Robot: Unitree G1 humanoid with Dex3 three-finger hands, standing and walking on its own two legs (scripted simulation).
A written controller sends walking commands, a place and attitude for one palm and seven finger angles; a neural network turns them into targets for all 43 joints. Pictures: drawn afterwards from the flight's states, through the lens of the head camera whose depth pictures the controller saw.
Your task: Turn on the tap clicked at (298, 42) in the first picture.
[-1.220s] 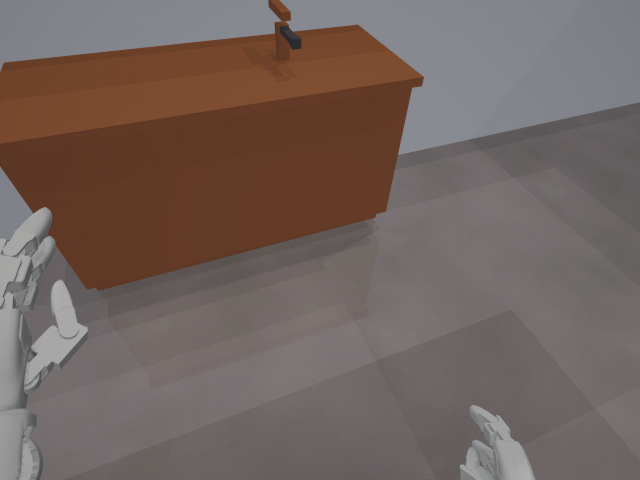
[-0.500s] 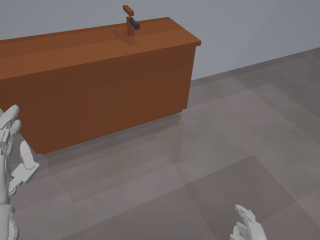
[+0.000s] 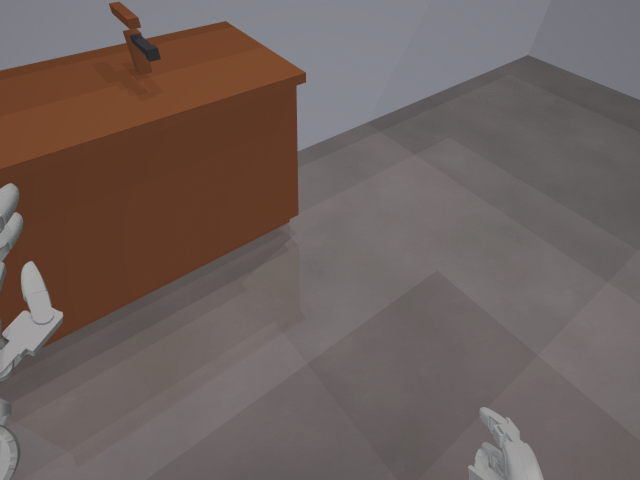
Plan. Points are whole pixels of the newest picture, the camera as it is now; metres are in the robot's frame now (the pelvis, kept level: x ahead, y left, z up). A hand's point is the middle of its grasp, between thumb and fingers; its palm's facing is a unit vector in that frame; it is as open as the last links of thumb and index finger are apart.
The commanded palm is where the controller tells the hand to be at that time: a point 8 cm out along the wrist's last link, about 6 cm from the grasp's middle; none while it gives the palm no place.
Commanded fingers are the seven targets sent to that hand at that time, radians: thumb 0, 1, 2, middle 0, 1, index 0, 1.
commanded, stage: walk to a spot facing it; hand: left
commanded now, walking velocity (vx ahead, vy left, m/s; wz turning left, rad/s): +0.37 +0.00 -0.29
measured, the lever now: (152, 53) +1.03 +0.48 +0.05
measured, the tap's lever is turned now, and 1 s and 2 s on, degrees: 0 0 0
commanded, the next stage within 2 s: turn to face it in 0.98 s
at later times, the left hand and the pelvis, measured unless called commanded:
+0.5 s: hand (213, 177) +0.39 +0.15 +0.19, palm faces +0.30 -0.83 -0.46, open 7.4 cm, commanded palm +0.35 +0.21 +0.19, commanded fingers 0.00 0.90 0.90 -0.20 -0.30 -0.20 -0.30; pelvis +0.16 -0.06 +0.01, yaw -6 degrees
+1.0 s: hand (284, 110) +0.57 +0.09 +0.18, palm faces +0.32 -0.83 -0.45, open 7.4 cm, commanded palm +0.51 +0.15 +0.19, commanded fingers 0.00 0.90 0.90 -0.20 -0.30 -0.20 -0.30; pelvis +0.32 -0.12 +0.00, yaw -6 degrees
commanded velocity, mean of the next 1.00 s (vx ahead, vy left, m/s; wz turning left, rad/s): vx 0.35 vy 0.00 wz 0.01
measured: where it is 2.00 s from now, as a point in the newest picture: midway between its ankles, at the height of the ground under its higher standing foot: (386, 430)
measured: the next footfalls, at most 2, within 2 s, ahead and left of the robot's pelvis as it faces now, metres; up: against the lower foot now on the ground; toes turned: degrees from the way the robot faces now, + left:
right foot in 0.20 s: +0.16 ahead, -0.14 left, +0.00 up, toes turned -15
left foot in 0.58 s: +0.33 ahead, +0.07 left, +0.00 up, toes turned +5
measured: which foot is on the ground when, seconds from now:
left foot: down 0.00-0.22, up 0.24-0.56, down 0.58-0.88, up 0.90-1.00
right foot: up 0.00-0.18, down 0.20-0.58, up 0.60-0.86, down 0.88-1.00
